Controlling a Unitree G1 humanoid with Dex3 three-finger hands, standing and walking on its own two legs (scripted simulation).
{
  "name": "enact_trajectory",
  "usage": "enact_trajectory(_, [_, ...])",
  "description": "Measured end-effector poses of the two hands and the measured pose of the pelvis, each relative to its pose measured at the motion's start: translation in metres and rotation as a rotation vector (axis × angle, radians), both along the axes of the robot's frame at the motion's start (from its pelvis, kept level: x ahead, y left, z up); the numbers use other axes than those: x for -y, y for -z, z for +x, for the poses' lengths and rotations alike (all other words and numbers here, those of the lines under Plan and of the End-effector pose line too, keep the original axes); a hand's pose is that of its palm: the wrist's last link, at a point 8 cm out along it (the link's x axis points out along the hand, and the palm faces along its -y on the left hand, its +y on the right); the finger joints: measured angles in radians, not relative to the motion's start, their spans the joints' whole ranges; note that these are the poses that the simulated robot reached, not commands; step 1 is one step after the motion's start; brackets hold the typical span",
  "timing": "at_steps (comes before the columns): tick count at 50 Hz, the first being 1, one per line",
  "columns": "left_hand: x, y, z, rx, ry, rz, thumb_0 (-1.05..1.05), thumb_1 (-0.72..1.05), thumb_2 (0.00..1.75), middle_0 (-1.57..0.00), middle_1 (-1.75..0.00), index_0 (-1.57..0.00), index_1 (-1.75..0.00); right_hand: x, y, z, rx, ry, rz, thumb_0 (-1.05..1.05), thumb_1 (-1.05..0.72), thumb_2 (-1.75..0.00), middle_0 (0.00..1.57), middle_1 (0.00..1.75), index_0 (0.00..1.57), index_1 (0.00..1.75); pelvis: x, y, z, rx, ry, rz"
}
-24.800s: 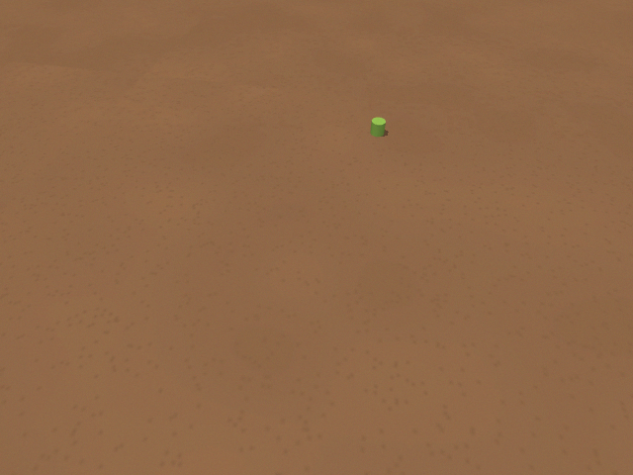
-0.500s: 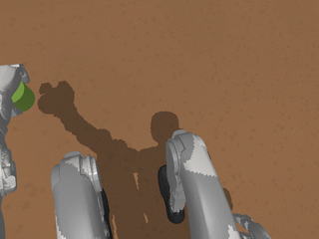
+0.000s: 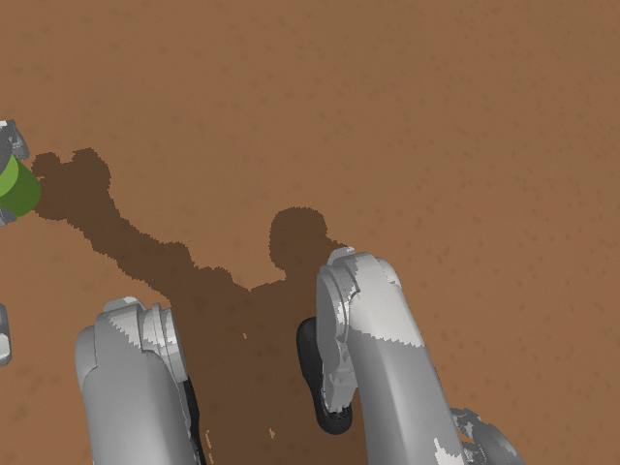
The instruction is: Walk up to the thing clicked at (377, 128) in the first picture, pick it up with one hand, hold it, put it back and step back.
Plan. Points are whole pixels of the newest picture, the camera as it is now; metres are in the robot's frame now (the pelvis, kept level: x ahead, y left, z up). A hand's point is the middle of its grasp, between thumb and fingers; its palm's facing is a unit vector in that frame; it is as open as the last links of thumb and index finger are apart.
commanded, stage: lower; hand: left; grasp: from above
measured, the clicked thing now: out of the picture +0.49 +0.32 -0.20
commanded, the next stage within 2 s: rest in 0.16 s
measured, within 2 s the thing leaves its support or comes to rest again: rests again in 1.24 s
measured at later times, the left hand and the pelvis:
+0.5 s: hand (15, 195) +0.48 +0.31 -0.23, palm faces -0.48 -0.09 -0.87, open 10.2 cm; pelvis +0.00 +0.00 -0.02, yaw -2 degrees
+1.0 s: hand (26, 199) +0.48 +0.30 -0.26, palm faces -0.46 -0.11 -0.88, open 10.2 cm; pelvis +0.00 +0.00 -0.03, yaw -4 degrees
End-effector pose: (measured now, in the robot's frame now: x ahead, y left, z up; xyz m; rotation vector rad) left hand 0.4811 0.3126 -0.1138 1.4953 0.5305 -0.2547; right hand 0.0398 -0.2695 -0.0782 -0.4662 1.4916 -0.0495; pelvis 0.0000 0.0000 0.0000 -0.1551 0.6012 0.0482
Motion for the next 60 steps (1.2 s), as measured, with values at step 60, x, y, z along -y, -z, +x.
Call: enact_trajectory(60, [0.005,0.094,0.006,-0.003,-0.027,-0.027,0.0,-0.11,0.79,-0.49,-0.94,-0.58,-0.87,-0.009,-0.001,-0.009,-0.05,-0.157,-0.004,0.0,-0.91,-0.89,0.2,0.3,0.2,0.3,-0.004,0.031,0.003,0.073,0.042,-0.064])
